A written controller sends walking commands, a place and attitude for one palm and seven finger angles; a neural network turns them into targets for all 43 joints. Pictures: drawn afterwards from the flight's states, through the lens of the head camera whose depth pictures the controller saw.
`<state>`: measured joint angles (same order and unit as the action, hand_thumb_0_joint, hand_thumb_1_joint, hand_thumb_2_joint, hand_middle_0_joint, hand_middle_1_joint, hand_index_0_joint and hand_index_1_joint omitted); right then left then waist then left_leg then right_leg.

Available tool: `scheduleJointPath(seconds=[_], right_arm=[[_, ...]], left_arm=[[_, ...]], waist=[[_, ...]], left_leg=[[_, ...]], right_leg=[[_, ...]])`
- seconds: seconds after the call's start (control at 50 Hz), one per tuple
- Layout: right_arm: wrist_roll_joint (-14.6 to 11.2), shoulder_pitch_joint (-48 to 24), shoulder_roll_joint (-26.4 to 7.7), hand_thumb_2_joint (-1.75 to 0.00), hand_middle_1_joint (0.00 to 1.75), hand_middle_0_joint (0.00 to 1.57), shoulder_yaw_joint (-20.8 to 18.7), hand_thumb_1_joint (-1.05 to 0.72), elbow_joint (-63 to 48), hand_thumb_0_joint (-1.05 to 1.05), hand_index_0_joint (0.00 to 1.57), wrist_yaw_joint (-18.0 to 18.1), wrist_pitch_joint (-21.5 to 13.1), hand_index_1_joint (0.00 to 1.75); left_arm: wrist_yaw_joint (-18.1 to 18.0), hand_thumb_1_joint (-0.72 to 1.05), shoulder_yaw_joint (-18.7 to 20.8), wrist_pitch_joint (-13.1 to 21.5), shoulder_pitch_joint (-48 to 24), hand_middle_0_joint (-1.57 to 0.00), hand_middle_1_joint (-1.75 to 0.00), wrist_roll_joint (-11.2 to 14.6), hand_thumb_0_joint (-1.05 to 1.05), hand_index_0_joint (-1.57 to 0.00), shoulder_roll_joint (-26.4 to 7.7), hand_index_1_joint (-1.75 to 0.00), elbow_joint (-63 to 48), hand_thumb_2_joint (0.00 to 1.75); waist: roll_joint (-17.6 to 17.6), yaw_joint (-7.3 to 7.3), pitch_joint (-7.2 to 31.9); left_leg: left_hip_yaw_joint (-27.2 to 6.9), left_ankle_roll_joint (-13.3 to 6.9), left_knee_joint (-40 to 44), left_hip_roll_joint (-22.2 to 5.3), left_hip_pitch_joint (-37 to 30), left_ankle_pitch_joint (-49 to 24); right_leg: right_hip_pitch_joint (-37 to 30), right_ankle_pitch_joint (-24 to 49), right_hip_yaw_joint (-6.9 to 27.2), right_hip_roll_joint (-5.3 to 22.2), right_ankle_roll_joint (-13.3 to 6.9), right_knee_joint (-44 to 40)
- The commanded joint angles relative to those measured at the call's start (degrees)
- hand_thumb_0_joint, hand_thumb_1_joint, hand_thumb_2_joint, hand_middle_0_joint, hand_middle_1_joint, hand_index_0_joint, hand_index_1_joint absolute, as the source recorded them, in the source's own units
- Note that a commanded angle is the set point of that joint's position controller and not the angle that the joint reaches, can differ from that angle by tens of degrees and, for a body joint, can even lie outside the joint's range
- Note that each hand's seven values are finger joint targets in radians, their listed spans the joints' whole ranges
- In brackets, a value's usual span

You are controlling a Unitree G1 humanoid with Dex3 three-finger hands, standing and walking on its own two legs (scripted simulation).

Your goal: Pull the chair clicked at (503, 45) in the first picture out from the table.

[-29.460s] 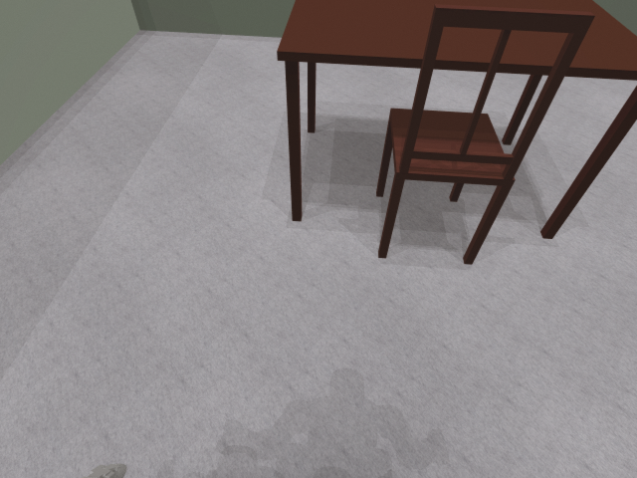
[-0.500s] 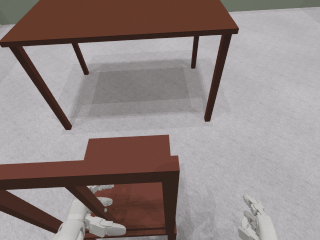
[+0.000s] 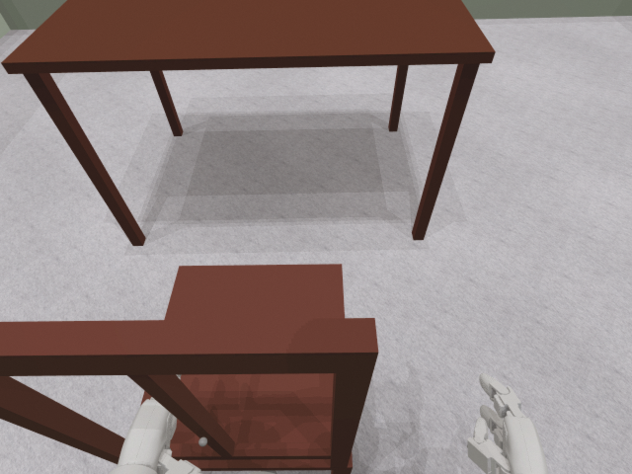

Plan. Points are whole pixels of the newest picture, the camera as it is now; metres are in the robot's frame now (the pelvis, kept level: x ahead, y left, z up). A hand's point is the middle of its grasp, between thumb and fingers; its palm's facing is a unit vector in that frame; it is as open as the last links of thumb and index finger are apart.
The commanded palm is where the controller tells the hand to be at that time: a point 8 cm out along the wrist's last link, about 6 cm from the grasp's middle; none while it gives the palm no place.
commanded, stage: draw the fingers out of the gap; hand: left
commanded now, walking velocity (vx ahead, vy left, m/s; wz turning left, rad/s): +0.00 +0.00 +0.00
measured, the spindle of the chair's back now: (197, 418) +0.19 +0.15 +0.00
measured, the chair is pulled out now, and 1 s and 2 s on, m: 0.66 0.66 0.64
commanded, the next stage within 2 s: draw the hand back to the body in 0.66 s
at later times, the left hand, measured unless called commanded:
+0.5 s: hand out of the picture +0.10 +0.15 -0.02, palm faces +0.01 -0.98 -0.18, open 17.5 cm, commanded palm +0.06 +0.20 +0.00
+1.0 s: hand out of the picture +0.09 +0.16 +0.03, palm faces +0.13 -0.99 -0.07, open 17.5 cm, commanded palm +0.04 +0.22 +0.05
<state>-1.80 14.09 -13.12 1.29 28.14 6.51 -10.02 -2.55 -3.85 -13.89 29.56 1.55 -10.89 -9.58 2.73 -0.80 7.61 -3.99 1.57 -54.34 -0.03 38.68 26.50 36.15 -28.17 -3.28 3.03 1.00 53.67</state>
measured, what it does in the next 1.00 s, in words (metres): stands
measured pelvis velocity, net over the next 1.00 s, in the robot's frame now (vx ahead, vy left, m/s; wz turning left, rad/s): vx -0.03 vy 0.00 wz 0.00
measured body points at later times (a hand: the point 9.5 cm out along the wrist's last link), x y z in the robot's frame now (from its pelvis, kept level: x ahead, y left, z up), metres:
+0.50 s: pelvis -0.01 +0.00 -0.01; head +0.00 -0.01 +0.44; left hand +0.10 +0.20 -0.01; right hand +0.17 -0.23 -0.07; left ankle +0.00 +0.14 -0.69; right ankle -0.02 -0.13 -0.69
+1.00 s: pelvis -0.03 +0.00 -0.03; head -0.01 +0.00 +0.42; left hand +0.08 +0.22 +0.04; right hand +0.18 -0.22 -0.08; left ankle +0.00 +0.14 -0.69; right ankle -0.02 -0.13 -0.69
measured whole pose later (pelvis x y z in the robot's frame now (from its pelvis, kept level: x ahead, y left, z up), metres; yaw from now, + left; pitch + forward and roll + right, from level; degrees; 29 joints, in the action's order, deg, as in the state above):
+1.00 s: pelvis -0.03 +0.00 -0.03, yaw +0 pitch +10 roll -3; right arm -3.3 14.1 -10.1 -1.5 28.3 7.8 -14.2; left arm 3.8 0.2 9.0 52.0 9.1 -10.7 -25.3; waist 2.7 2.8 9.7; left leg -5.9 1.8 -65.3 -1.0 46.4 29.5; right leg 42.3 -30.1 -4.7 1.8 0.7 62.1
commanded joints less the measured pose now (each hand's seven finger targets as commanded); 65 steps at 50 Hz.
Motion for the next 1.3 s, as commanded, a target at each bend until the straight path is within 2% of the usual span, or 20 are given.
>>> scheduleJointPath(seconds=[0.0,0.08,0.12,0.16,0.24,0.34,0.54,0.6,0.76,0.78,0.82,0.86,0.96,1.0,1.04,1.08,1.14,1.22,1.26,1.28], right_arm=[[-0.23,-3.58,-5.57,-0.90,0.30,0.20,-3.04,-0.90,-10.17,0.00,0.20,0.55,-2.74,0.30],[-0.27,-3.89,-5.41,-0.90,0.30,0.20,-3.11,-0.90,-10.53,0.00,0.20,0.86,-2.68,0.30],[-0.28,-3.53,-5.49,-0.90,0.30,0.20,-3.15,-0.90,-10.85,0.00,0.20,1.11,-3.09,0.30],[-0.40,-3.78,-5.28,-0.90,0.30,0.20,-3.19,-0.90,-10.80,0.00,0.20,1.33,-3.40,0.30],[-0.44,-3.89,-5.50,-0.90,0.30,0.20,-2.91,-0.90,-11.07,0.00,0.20,1.74,-4.26,0.30],[-0.47,-4.51,-4.87,-0.90,0.30,0.20,-3.30,-0.90,-11.49,0.00,0.20,1.86,-4.46,0.30],[-0.70,-5.32,-3.69,-0.90,0.30,0.20,-4.05,-0.90,-12.64,0.00,0.20,1.82,-3.96,0.30],[-0.90,-4.92,-3.30,-0.90,0.30,0.20,-4.50,-0.90,-12.95,0.00,0.20,1.91,-4.02,0.30],[-1.00,-4.62,-3.23,-0.90,0.30,0.20,-4.95,-0.90,-13.63,0.00,0.20,2.51,-4.23,0.30],[-1.03,-4.06,-3.10,-0.90,0.30,0.20,-4.88,-0.90,-13.12,0.00,0.20,2.60,-5.56,0.30],[-1.22,-2.94,-3.47,-0.90,0.30,0.20,-5.24,-0.90,-11.09,0.00,0.20,2.82,-6.60,0.30],[-1.47,-3.61,-2.94,-0.90,0.30,0.20,-5.20,-0.90,-10.18,0.00,0.20,2.42,-7.38,0.30],[-1.60,-5.40,-2.59,-0.90,0.30,0.20,-5.11,-0.90,-8.48,0.00,0.20,0.94,-7.71,0.30],[-1.66,-6.16,-2.72,-0.90,0.30,0.20,-5.31,-0.90,-8.46,0.00,0.20,0.15,-7.80,0.30],[-1.86,-7.32,-2.96,-0.90,0.30,0.20,-5.29,-0.90,-8.80,0.00,0.20,-0.48,-7.79,0.30],[-2.49,-8.17,-2.88,-0.90,0.30,0.20,-5.05,-0.90,-9.92,0.00,0.20,-0.55,-7.54,0.30],[-2.99,-8.87,-3.03,-0.90,0.30,0.20,-4.51,-0.90,-10.14,0.00,0.20,0.54,-7.12,0.30],[-2.98,-7.55,-3.30,-0.90,0.30,0.20,-3.88,-0.90,-9.08,0.00,0.20,1.60,-8.16,0.30],[-3.06,-7.56,-3.33,-0.90,0.30,0.20,-3.25,-0.90,-8.36,0.00,0.20,1.74,-9.13,0.30],[-1.00,-7.12,-2.99,-0.90,0.30,0.20,-2.80,-0.90,-6.93,0.00,0.20,2.74,-6.62,0.30]], left_arm=[[-0.34,-0.55,2.91,3.47,6.54,0.00,0.00,0.00,0.00,0.00,-5.24,0.00,-14.08,0.20],[-0.01,-0.55,2.88,4.42,9.12,0.00,0.00,-0.10,0.00,0.00,-5.46,0.00,-15.54,0.20],[0.09,-0.55,2.48,5.20,8.95,0.00,0.00,-0.27,0.00,0.00,-5.97,0.00,-17.99,0.20],[0.27,-0.55,2.27,5.82,11.62,0.00,0.00,-0.08,0.00,0.00,-5.24,0.00,-16.96,0.20],[0.56,-0.55,0.94,6.72,11.31,0.00,0.00,-0.26,0.00,0.00,-5.23,0.00,-18.80,0.20],[0.62,-0.55,1.45,6.18,16.93,0.00,0.00,-0.34,0.00,0.00,-4.94,0.00,-18.97,0.20],[1.36,-0.55,1.55,6.94,26.82,0.00,0.00,-0.69,0.00,0.00,-4.75,0.00,-22.78,0.20],[1.88,-0.55,1.77,7.98,29.27,0.00,0.00,-0.55,0.00,0.00,-4.76,0.00,-23.47,0.20],[3.05,-0.55,0.93,10.10,31.73,0.00,0.00,-0.72,0.00,0.00,-4.62,0.00,-25.42,0.20],[3.63,-0.55,2.36,15.48,28.55,0.00,0.00,6.11,0.00,0.00,-0.58,0.00,-30.25,0.20],[3.80,-0.55,6.83,19.63,27.82,0.00,0.00,6.57,0.00,0.00,-5.70,0.00,-28.96,0.20],[4.53,-0.55,6.49,22.85,28.82,0.00,0.00,7.49,0.00,0.00,-4.27,0.00,-29.53,0.20],[7.96,-0.55,7.64,31.50,25.19,0.00,0.00,9.29,0.00,0.00,-4.10,0.00,-25.82,0.20],[10.56,-0.55,9.30,35.28,24.64,0.00,0.00,10.60,0.00,0.00,-5.26,0.00,-25.44,0.20],[13.09,-0.55,11.07,37.37,24.34,0.00,0.00,12.17,0.00,0.00,-6.78,0.00,-25.30,0.20],[13.92,-0.55,12.01,35.46,24.88,0.00,0.00,13.11,0.00,0.00,-6.68,0.00,-25.85,0.20],[12.77,-0.55,14.14,31.36,22.53,0.00,0.00,14.39,0.00,0.00,-7.30,0.00,-26.59,0.20],[11.10,-0.44,16.89,29.51,16.99,-0.01,-0.02,14.74,0.00,-0.01,-10.14,-0.02,-30.13,0.25],[11.37,-0.37,16.35,29.25,15.69,-0.02,-0.04,14.99,0.00,-0.02,-9.59,-0.04,-29.96,0.29],[2.92,-0.33,21.32,24.10,17.92,-0.03,-0.05,4.64,0.00,-0.03,-20.89,-0.05,-30.03,0.31]], waist=[[-2.93,0.25,9.18],[-2.82,-0.04,6.75],[-0.44,-0.16,6.55],[-2.26,-0.12,5.33],[-0.76,-0.52,4.16],[-2.94,0.64,4.70],[-1.49,1.79,3.92],[-3.24,1.64,4.23],[-1.60,1.41,3.70],[-4.14,1.44,3.51],[-1.40,2.11,5.72],[1.62,2.49,5.53],[-0.87,2.50,1.95],[-1.84,3.06,3.68],[-0.03,3.60,5.19],[-0.52,3.90,6.13],[-1.21,3.79,3.12],[-1.88,3.41,2.08],[-0.21,3.09,0.54],[0.40,6.64,3.65]], left_leg=[[1.73,-2.97,6.06,-0.05,-6.69,-16.98],[1.64,-3.15,5.57,0.08,-4.32,-12.96],[1.40,-3.25,5.27,0.08,-4.20,-12.51],[1.38,-3.24,5.02,0.01,-3.47,-10.63],[0.96,-3.30,4.71,0.10,-2.60,-7.79],[0.81,-3.28,4.56,0.10,-1.07,-7.45],[1.34,-3.40,3.16,0.24,1.07,-6.92],[1.41,-3.53,2.29,0.27,1.57,-7.43],[1.15,-3.66,1.41,0.31,2.78,-5.30],[1.06,-3.33,0.07,0.85,2.87,-6.88],[1.26,-3.18,-0.79,0.64,2.64,-8.44],[1.17,-2.73,-0.03,0.52,0.58,-9.30],[0.88,-2.43,-0.70,-0.02,4.08,-6.34],[0.78,-2.37,-1.24,-0.17,4.31,-6.73],[0.82,-2.27,-1.16,-0.18,3.57,-7.32],[0.79,-2.44,0.54,-0.26,1.95,-6.06],[0.48,-2.50,2.71,-0.55,0.81,-2.68],[0.07,-2.80,4.08,-1.03,-1.16,-2.73],[0.16,-2.60,5.29,-1.02,-2.40,-2.53],[0.55,-2.57,7.72,-2.26,-6.17,-2.81]], right_leg=[[-5.47,18.38,-1.79,-0.51,-1.58,-7.34],[-3.45,14.11,-1.74,-0.74,-1.66,-7.56],[-2.58,12.92,-1.55,-0.82,-2.03,-7.45],[-1.29,10.64,-1.88,-0.95,-1.86,-7.45],[0.57,6.75,-2.07,-1.05,-1.95,-7.25],[-0.16,6.18,-2.25,-1.21,-2.09,-6.75],[0.72,5.23,-1.58,-1.55,-2.49,-6.01],[1.15,6.11,-1.61,-1.74,-2.42,-5.52],[3.88,2.96,-1.81,-2.16,-2.63,-4.82],[4.30,5.01,-2.96,-2.62,-2.43,-4.44],[3.55,6.10,-2.18,-2.81,-2.76,-3.74],[3.78,6.04,-2.58,-2.61,-2.83,-3.29],[5.29,2.70,-1.93,-2.71,-2.78,-3.00],[4.32,3.17,-1.31,-2.49,-2.83,-2.31],[2.66,3.94,-0.48,-2.10,-2.94,-2.15],[0.75,2.74,-0.53,-2.01,-2.76,-3.37],[0.15,-1.46,-0.33,-2.11,-2.59,-6.27],[-1.35,-2.32,-0.27,-2.19,-2.58,-8.91],[-1.53,-2.18,-0.48,-2.11,-2.45,-9.83],[-6.84,0.01,2.75,-0.35,-3.88,-13.84]])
